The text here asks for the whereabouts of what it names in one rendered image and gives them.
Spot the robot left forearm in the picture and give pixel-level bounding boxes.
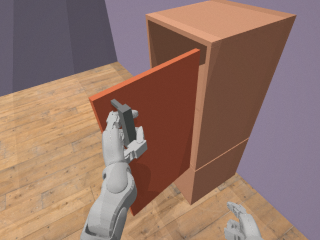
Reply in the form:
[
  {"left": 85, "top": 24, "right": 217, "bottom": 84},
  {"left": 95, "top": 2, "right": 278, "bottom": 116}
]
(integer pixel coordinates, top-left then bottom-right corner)
[{"left": 80, "top": 162, "right": 137, "bottom": 240}]

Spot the handle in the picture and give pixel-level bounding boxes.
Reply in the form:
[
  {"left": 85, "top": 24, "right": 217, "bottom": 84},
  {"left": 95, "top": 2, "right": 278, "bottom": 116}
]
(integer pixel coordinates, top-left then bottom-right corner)
[{"left": 111, "top": 99, "right": 137, "bottom": 148}]

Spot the right robot hand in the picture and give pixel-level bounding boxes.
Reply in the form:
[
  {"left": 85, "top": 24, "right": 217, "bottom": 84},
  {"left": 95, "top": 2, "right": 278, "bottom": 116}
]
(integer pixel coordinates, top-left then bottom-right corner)
[{"left": 224, "top": 201, "right": 262, "bottom": 240}]

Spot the cupboard door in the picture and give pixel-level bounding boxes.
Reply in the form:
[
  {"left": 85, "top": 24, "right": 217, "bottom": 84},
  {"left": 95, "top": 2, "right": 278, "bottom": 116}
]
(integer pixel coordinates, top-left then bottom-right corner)
[{"left": 89, "top": 48, "right": 201, "bottom": 216}]

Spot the left robot hand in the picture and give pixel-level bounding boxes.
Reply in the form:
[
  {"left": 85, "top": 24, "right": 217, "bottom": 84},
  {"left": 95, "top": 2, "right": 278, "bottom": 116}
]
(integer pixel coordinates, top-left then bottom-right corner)
[{"left": 102, "top": 110, "right": 148, "bottom": 167}]

